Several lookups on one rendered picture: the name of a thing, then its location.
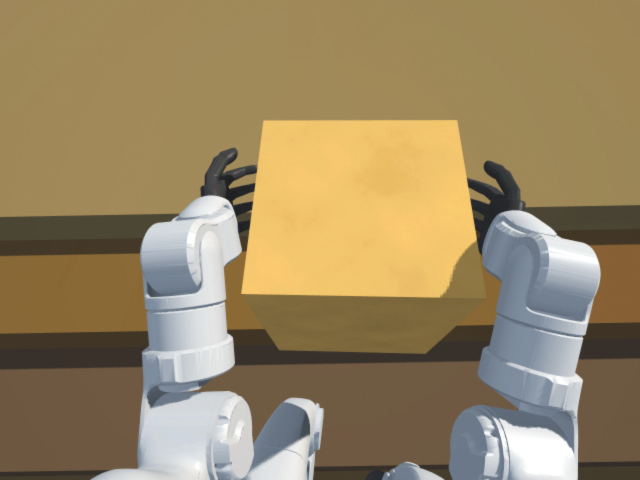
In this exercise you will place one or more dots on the left robot forearm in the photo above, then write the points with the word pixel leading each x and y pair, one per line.
pixel 183 264

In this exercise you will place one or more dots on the right robot forearm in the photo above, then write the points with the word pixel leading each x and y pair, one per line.
pixel 543 309

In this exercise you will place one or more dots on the left robot thigh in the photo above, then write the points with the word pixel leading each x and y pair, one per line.
pixel 281 449

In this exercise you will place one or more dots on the right robot upper arm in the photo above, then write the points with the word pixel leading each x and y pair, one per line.
pixel 491 443

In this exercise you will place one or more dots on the carton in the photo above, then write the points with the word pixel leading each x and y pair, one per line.
pixel 362 237

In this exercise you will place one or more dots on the robot right hand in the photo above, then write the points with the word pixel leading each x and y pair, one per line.
pixel 500 202

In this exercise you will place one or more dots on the robot left hand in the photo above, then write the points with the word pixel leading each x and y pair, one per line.
pixel 217 182

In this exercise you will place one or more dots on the left robot upper arm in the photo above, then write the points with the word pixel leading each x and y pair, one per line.
pixel 193 436

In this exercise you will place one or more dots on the right robot shin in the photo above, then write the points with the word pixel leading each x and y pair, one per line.
pixel 405 464

